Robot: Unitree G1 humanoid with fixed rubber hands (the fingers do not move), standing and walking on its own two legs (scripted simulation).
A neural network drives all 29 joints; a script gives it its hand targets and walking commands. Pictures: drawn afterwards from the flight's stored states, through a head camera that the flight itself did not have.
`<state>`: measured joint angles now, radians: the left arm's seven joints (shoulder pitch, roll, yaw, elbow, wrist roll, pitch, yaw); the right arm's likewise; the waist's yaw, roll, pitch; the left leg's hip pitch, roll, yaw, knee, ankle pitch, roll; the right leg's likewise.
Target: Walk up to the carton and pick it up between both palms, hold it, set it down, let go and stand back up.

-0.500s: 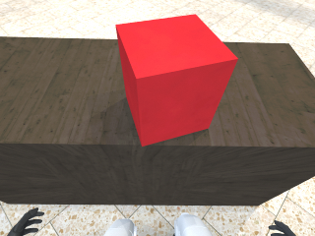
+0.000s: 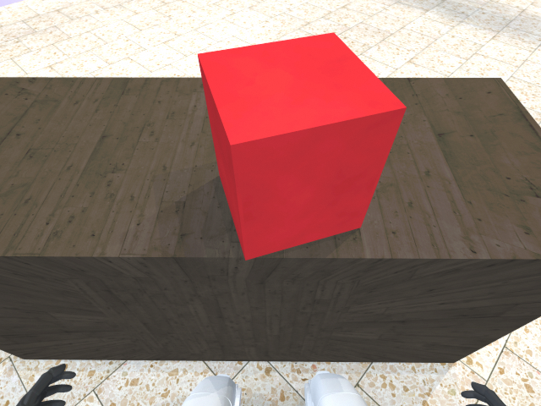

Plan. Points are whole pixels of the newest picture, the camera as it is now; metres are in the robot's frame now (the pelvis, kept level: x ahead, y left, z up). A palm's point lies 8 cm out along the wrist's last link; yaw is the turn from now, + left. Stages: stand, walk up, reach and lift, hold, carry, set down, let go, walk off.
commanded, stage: walk up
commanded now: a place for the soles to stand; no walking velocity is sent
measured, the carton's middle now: (288, 150) +0.45 -0.02 +0.12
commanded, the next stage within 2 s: reach and lift in 0.36 s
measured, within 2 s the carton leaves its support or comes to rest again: neither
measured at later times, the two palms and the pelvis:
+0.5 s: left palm out of the picture +0.10 +0.34 -0.07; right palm out of the picture +0.10 -0.33 -0.09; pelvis +0.00 +0.00 +0.00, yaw +0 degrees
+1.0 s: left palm (98, 342) +0.19 +0.25 -0.01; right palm (510, 367) +0.17 -0.33 -0.03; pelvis +0.01 -0.04 +0.03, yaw -1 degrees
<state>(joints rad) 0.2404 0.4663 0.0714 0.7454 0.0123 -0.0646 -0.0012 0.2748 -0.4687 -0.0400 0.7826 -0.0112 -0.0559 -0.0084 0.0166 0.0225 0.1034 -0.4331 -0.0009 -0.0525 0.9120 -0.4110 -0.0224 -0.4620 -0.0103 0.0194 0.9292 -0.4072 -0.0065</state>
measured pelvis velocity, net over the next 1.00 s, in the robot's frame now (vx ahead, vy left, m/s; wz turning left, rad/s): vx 0.01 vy -0.04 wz -0.02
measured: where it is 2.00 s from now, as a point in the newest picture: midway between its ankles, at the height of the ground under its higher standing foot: outside the picture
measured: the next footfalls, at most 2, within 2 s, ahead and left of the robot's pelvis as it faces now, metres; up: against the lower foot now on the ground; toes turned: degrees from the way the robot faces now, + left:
none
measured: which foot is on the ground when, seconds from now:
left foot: down 0.00-1.00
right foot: down 0.00-1.00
